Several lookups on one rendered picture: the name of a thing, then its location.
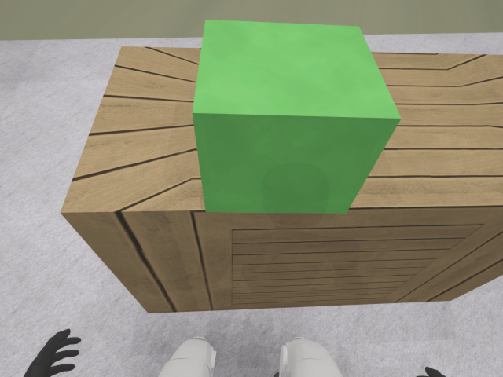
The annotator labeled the carton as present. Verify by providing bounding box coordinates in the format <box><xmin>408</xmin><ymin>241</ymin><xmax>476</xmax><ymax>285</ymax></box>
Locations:
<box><xmin>193</xmin><ymin>20</ymin><xmax>401</xmax><ymax>214</ymax></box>

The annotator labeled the right robot thigh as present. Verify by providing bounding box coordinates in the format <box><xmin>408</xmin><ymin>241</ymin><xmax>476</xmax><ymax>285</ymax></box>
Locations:
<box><xmin>279</xmin><ymin>339</ymin><xmax>343</xmax><ymax>377</ymax></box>

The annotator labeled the pedestal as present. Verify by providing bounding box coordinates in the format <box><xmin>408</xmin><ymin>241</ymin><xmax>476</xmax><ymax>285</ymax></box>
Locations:
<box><xmin>61</xmin><ymin>46</ymin><xmax>503</xmax><ymax>313</ymax></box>

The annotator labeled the robot thigh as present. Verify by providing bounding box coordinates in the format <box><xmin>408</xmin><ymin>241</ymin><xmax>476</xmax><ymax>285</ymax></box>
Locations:
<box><xmin>279</xmin><ymin>339</ymin><xmax>343</xmax><ymax>377</ymax></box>
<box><xmin>158</xmin><ymin>339</ymin><xmax>216</xmax><ymax>377</ymax></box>

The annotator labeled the left robot thigh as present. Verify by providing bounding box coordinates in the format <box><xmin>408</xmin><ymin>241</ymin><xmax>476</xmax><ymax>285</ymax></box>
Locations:
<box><xmin>158</xmin><ymin>339</ymin><xmax>216</xmax><ymax>377</ymax></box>

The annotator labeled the robot left hand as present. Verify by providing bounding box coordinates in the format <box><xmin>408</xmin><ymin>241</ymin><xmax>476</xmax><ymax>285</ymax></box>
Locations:
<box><xmin>24</xmin><ymin>329</ymin><xmax>81</xmax><ymax>377</ymax></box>

